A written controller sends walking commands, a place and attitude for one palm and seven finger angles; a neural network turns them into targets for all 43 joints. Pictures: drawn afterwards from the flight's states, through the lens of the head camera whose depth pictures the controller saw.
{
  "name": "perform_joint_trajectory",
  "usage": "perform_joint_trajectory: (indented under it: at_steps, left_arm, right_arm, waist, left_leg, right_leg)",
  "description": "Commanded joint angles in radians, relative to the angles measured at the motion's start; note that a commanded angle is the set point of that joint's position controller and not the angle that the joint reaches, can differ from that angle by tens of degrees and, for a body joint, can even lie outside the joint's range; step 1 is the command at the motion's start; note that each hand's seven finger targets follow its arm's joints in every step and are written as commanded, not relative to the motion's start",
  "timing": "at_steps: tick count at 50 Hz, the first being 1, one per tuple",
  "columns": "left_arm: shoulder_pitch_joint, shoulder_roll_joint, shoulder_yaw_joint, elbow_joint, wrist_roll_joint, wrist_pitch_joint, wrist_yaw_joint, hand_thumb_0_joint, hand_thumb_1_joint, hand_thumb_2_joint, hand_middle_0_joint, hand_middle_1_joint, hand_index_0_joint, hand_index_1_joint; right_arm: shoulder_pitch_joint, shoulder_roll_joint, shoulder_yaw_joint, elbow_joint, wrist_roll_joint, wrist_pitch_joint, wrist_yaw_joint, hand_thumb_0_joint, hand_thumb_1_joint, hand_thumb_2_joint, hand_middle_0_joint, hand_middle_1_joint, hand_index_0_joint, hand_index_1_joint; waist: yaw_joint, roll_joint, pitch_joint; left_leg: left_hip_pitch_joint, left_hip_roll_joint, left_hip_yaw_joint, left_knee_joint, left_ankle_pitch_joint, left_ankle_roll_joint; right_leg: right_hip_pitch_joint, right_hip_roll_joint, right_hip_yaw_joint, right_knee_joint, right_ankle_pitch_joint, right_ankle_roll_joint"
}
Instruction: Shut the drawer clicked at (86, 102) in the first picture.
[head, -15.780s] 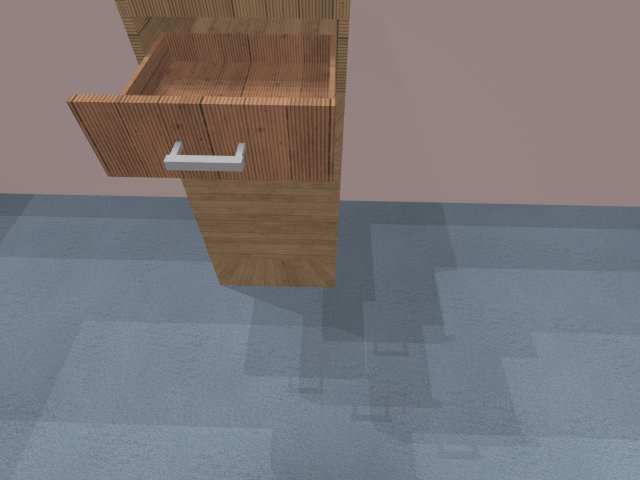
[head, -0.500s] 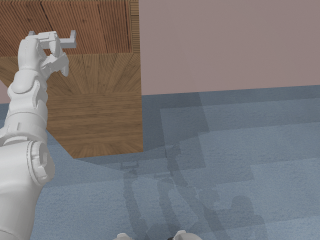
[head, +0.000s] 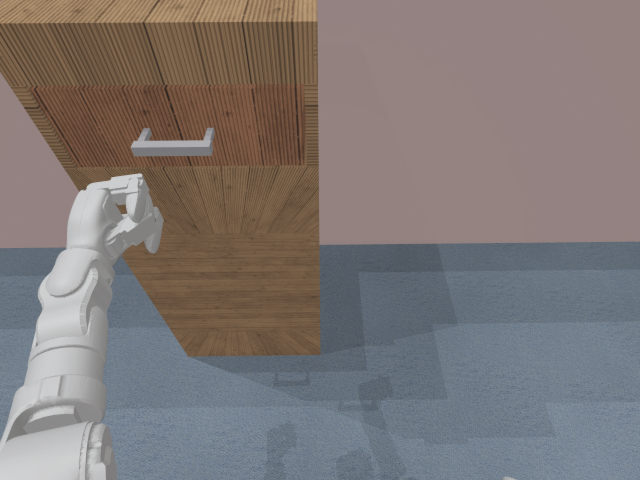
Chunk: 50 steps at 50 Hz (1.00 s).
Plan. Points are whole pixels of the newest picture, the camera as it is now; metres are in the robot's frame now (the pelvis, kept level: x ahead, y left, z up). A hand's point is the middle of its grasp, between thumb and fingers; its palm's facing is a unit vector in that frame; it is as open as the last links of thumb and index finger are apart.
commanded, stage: draw the hand back to the body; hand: left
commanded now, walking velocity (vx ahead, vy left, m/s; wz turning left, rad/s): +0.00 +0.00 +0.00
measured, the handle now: (175, 141) +0.57 +0.23 +0.11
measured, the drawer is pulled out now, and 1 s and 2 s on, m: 0.00 0.00 0.00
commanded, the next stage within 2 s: step back with the hand held close in 1.06 s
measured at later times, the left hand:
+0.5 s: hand (79, 321) +0.25 +0.23 +0.14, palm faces +0.34 -0.90 -0.26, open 3.3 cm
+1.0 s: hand out of the picture +0.14 +0.24 +0.18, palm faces +0.43 -0.81 -0.40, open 3.3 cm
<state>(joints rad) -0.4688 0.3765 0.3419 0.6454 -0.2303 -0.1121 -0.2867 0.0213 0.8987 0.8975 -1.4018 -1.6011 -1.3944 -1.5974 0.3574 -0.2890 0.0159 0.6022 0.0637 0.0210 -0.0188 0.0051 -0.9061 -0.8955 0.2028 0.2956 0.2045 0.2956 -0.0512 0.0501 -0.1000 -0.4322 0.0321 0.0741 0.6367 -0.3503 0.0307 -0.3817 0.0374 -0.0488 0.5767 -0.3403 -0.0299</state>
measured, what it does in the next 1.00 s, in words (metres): stands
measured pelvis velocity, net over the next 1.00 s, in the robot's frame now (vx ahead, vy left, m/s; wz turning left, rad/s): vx -0.02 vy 0.00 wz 0.02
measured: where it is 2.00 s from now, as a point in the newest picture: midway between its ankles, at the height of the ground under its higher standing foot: outside the picture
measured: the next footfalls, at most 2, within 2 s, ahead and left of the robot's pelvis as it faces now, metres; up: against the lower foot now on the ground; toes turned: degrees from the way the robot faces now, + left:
none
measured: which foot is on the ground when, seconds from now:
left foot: down 0.00-1.00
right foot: down 0.00-1.00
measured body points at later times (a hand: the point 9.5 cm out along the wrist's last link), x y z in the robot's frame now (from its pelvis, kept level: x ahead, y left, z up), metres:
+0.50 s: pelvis -0.03 +0.00 +0.02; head -0.03 -0.03 +0.47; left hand +0.23 +0.28 +0.16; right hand +0.16 -0.22 -0.08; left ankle -0.02 +0.10 -0.73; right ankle -0.04 -0.10 -0.73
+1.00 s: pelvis -0.02 +0.00 +0.02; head -0.05 -0.03 +0.47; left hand +0.11 +0.28 +0.20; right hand +0.18 -0.22 -0.07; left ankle -0.02 +0.10 -0.73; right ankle -0.04 -0.10 -0.73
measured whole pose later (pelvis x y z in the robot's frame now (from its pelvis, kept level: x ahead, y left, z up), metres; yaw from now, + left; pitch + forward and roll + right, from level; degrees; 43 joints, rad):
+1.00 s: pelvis -0.02 +0.00 +0.02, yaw +1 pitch -6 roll -1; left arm 0.55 0.32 0.28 -0.46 -0.06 -0.12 0.10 0.02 0.89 0.90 -1.41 -1.60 -1.40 -1.60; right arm 0.19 -0.25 0.02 0.63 0.00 -0.08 -0.06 0.01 -0.90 -0.90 0.20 0.30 0.20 0.30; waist 0.08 0.09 0.03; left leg -0.08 0.01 0.06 0.41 -0.23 0.03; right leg -0.02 0.03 -0.06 0.34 -0.22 -0.03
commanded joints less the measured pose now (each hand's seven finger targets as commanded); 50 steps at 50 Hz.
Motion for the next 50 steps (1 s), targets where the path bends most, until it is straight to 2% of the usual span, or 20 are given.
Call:
perform_joint_trajectory:
  at_steps: [1, 2, 6, 9, 10, 11, 12, 13, 18, 20, 21, 24, 31, 36, 38, 40, 43, 44, 47, 50]
  left_arm:
    - [-0.370, 0.256, 0.040, -0.406, -0.028, -0.046, 0.027, 0.000, 0.900, 0.900, -1.400, -1.600, -1.400, -1.600]
    - [-0.346, 0.225, 0.020, -0.419, -0.028, -0.043, 0.028, 0.000, 0.900, 0.900, -1.400, -1.600, -1.400, -1.600]
    - [-0.264, 0.210, 0.017, -0.442, -0.055, -0.017, 0.013, 0.000, 0.900, 0.900, -1.400, -1.600, -1.400, -1.600]
    - [-0.180, 0.186, 0.008, -0.492, -0.063, 0.027, -0.003, 0.000, 0.900, 0.900, -1.400, -1.600, -1.400, -1.600]
    - [-0.137, 0.228, -0.023, -0.612, 0.048, -0.019, 0.131, 0.000, 0.900, 0.900, -1.400, -1.600, -1.400, -1.600]
    - [-0.051, 0.180, -0.035, -0.598, 0.059, -0.024, 0.199, 0.000, 0.900, 0.900, -1.400, -1.600, -1.400, -1.600]
    - [0.018, 0.123, -0.065, -0.596, 0.067, -0.016, 0.232, 0.000, 0.900, 0.900, -1.400, -1.600, -1.400, -1.600]
    - [0.072, 0.095, -0.094, -0.611, 0.079, -0.007, 0.257, 0.000, 0.900, 0.900, -1.400, -1.600, -1.400, -1.600]
    - [0.164, 0.157, -0.032, -0.777, 0.117, -0.018, 0.341, 0.000, 0.900, 0.900, -1.400, -1.600, -1.400, -1.600]
    - [0.160, 0.171, -0.021, -0.873, 0.130, -0.030, 0.363, 0.000, 0.900, 0.900, -1.400, -1.600, -1.400, -1.600]
    - [0.178, 0.188, -0.010, -0.889, 0.135, -0.030, 0.370, 0.000, 0.900, 0.900, -1.400, -1.600, -1.400, -1.600]
    - [0.238, 0.142, -0.041, -0.982, 0.147, -0.045, 0.388, 0.000, 0.900, 0.900, -1.400, -1.600, -1.400, -1.600]
    - [0.595, 0.108, -0.024, -1.037, 0.146, -0.042, 0.386, 0.000, 0.900, 0.900, -1.400, -1.600, -1.400, -1.600]
    - [0.774, 0.126, 0.029, -1.152, 0.145, -0.047, 0.380, 0.000, 0.900, 0.900, -1.400, -1.600, -1.400, -1.600]
    - [0.805, 0.138, 0.050, -1.221, 0.145, -0.056, 0.384, 0.000, 0.900, 0.900, -1.400, -1.600, -1.400, -1.600]
    - [0.846, 0.135, 0.050, -1.291, 0.150, -0.062, 0.390, 0.000, 0.900, 0.900, -1.400, -1.600, -1.400, -1.600]
    - [0.911, 0.130, 0.047, -1.345, 0.154, -0.064, 0.397, 0.000, 0.900, 0.900, -1.400, -1.600, -1.400, -1.600]
    - [0.950, 0.131, 0.057, -1.343, 0.153, -0.062, 0.400, 0.000, 0.900, 0.900, -1.400, -1.600, -1.400, -1.600]
    - [0.885, 0.097, 0.017, -1.316, 0.162, -0.057, 0.400, 0.000, 0.900, 0.900, -1.400, -1.600, -1.400, -1.600]
    - [0.873, 0.095, 0.022, -1.261, 0.162, -0.055, 0.406, 0.000, 0.900, 0.900, -1.400, -1.600, -1.400, -1.600]
  right_arm:
    - [-0.036, -0.125, -0.042, -0.124, 0.000, -0.062, -0.019, 0.000, -0.900, -0.900, 0.200, 0.300, 0.200, 0.300]
    - [-0.057, -0.115, -0.037, -0.127, -0.001, -0.070, -0.020, 0.000, -0.900, -0.900, 0.200, 0.300, 0.200, 0.300]
    - [-0.114, -0.119, -0.027, -0.134, 0.007, -0.092, -0.037, 0.000, -0.900, -0.900, 0.200, 0.300, 0.200, 0.300]
    - [-0.168, -0.108, -0.019, -0.152, 0.014, -0.110, -0.045, 0.000, -0.900, -0.900, 0.200, 0.300, 0.200, 0.300]
    - [-0.214, -0.095, -0.023, -0.155, -0.003, -0.114, -0.044, 0.000, -0.900, -0.900, 0.200, 0.300, 0.200, 0.300]
    - [-0.223, -0.095, -0.021, -0.137, -0.007, -0.114, -0.045, 0.000, -0.900, -0.900, 0.200, 0.300, 0.200, 0.300]
    - [-0.237, -0.087, -0.015, -0.140, -0.008, -0.114, -0.046, 0.000, -0.900, -0.900, 0.200, 0.300, 0.200, 0.300]
    - [-0.240, -0.086, -0.015, -0.136, -0.009, -0.108, -0.045, 0.000, -0.900, -0.900, 0.200, 0.300, 0.200, 0.300]
    - [-0.272, -0.079, -0.013, -0.129, -0.023, -0.095, -0.049, 0.000, -0.900, -0.900, 0.200, 0.300, 0.200, 0.300]
    - [-0.289, -0.072, -0.013, -0.128, -0.031, -0.101, -0.052, 0.000, -0.900, -0.900, 0.200, 0.300, 0.200, 0.300]
    - [-0.300, -0.074, -0.013, -0.120, -0.035, -0.102, -0.054, 0.000, -0.900, -0.900, 0.200, 0.300, 0.200, 0.300]
    - [-0.308, -0.058, -0.009, -0.116, -0.042, -0.118, -0.053, 0.000, -0.900, -0.900, 0.200, 0.300, 0.200, 0.300]
    - [-0.315, -0.062, -0.022, -0.115, -0.055, -0.120, -0.040, 0.000, -0.900, -0.900, 0.200, 0.300, 0.200, 0.300]
    - [-0.319, -0.057, -0.031, -0.129, -0.060, -0.109, -0.032, 0.000, -0.900, -0.900, 0.200, 0.300, 0.200, 0.300]
    - [-0.318, -0.050, -0.031, -0.137, -0.063, -0.114, -0.033, 0.000, -0.900, -0.900, 0.200, 0.300, 0.200, 0.300]
    - [-0.315, -0.046, -0.031, -0.144, -0.063, -0.123, -0.034, 0.000, -0.900, -0.900, 0.200, 0.300, 0.200, 0.300]
    - [-0.311, -0.044, -0.029, -0.149, -0.061, -0.139, -0.037, 0.000, -0.900, -0.900, 0.200, 0.300, 0.200, 0.300]
    - [-0.307, -0.042, -0.030, -0.149, -0.062, -0.144, -0.041, 0.000, -0.900, -0.900, 0.200, 0.300, 0.200, 0.300]
    - [-0.297, -0.050, -0.032, -0.133, -0.066, -0.151, -0.045, 0.000, -0.900, -0.900, 0.200, 0.300, 0.200, 0.300]
    - [-0.292, -0.049, -0.034, -0.121, -0.067, -0.153, -0.055, 0.000, -0.900, -0.900, 0.200, 0.300, 0.200, 0.300]
  waist:
    - [-0.005, 0.047, -0.279]
    - [-0.001, 0.064, -0.274]
    - [0.009, -0.018, -0.227]
    - [0.038, 0.017, -0.218]
    - [0.068, 0.022, -0.113]
    - [0.061, 0.013, -0.073]
    - [0.059, -0.019, -0.032]
    - [0.061, -0.040, -0.040]
    - [0.075, -0.063, -0.079]
    - [0.076, -0.022, -0.103]
    - [0.079, -0.027, -0.078]
    - [0.080, 0.083, -0.067]
    - [0.104, -0.054, 0.021]
    - [0.116, -0.040, 0.035]
    - [0.119, -0.026, 0.024]
    - [0.117, 0.026, 0.017]
    - [0.114, 0.053, 0.065]
    - [0.118, 0.041, 0.073]
    - [0.095, -0.016, 0.135]
    - [0.098, -0.054, 0.144]
  left_leg:
    - [0.260, -0.014, -0.059, -0.046, 0.463, 0.024]
    - [0.269, -0.017, -0.062, -0.055, 0.445, 0.023]
    - [0.265, -0.018, -0.071, -0.087, 0.348, 0.022]
    - [0.279, -0.022, -0.074, -0.115, 0.321, 0.016]
    - [0.284, -0.027, -0.057, -0.147, 0.282, 0.013]
    - [0.278, -0.021, -0.058, -0.171, 0.241, 0.008]
    - [0.266, -0.019, -0.067, -0.190, 0.210, 0.005]
    - [0.280, -0.013, -0.066, -0.205, 0.208, 0.007]
    - [0.341, -0.015, -0.053, -0.248, 0.245, 0.015]
    - [0.379, -0.018, -0.052, -0.262, 0.260, 0.014]
    - [0.382, -0.017, -0.048, -0.264, 0.255, 0.016]
    - [0.431, -0.018, -0.055, -0.287, 0.269, 0.006]
    - [0.415, -0.012, -0.058, -0.300, 0.316, 0.008]
    - [0.406, -0.011, -0.054, -0.289, 0.345, 0.008]
    - [0.403, -0.010, -0.056, -0.282, 0.341, 0.007]
    - [0.412, -0.009, -0.056, -0.275, 0.346, 0.002]
    - [0.399, -0.006, -0.064, -0.281, 0.302, -0.004]
    - [0.397, -0.005, -0.061, -0.278, 0.299, -0.002]
    - [0.389, -0.006, -0.068, -0.284, 0.252, 0.002]
    - [0.390, -0.006, -0.065, -0.286, 0.214, 0.010]
  right_leg:
    - [0.114, -0.004, 0.035, -0.035, 0.513, 0.010]
    - [0.116, -0.007, 0.034, -0.040, 0.496, 0.008]
    - [0.133, -0.009, 0.030, -0.066, 0.424, 0.007]
    - [0.147, -0.019, 0.027, -0.081, 0.389, 0.003]
    - [0.122, -0.037, 0.053, -0.148, 0.312, -0.003]
    - [0.114, -0.036, 0.053, -0.174, 0.264, -0.003]
    - [0.114, -0.035, 0.046, -0.181, 0.240, 0.001]
    - [0.143, -0.036, 0.046, -0.184, 0.239, 0.002]
    - [0.244, -0.039, 0.059, -0.226, 0.274, 0.008]
    - [0.269, -0.041, 0.061, -0.237, 0.280, 0.007]
    - [0.262, -0.039, 0.069, -0.259, 0.267, 0.008]
    - [0.273, -0.038, 0.057, -0.269, 0.262, 0.001]
    - [0.298, -0.029, 0.051, -0.292, 0.287, 0.004]
    - [0.310, -0.033, 0.057, -0.293, 0.315, 0.005]
    - [0.311, -0.038, 0.062, -0.290, 0.313, 0.006]
    - [0.305, -0.038, 0.064, -0.290, 0.313, 0.004]
    - [0.273, -0.033, 0.061, -0.300, 0.261, 0.002]
    - [0.266, -0.032, 0.061, -0.301, 0.260, 0.003]
    - [0.223, -0.029, 0.061, -0.319, 0.204, 0.005]
    - [0.208, -0.035, 0.058, -0.328, 0.157, 0.008]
